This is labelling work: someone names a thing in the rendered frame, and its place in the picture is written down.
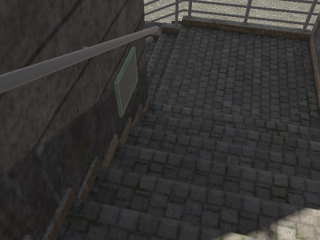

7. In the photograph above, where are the stairs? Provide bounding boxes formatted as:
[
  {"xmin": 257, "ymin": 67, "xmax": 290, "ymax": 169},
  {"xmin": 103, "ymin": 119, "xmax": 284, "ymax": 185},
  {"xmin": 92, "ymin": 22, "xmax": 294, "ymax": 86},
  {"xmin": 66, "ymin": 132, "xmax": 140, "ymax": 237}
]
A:
[
  {"xmin": 146, "ymin": 32, "xmax": 179, "ymax": 103},
  {"xmin": 56, "ymin": 101, "xmax": 320, "ymax": 240}
]

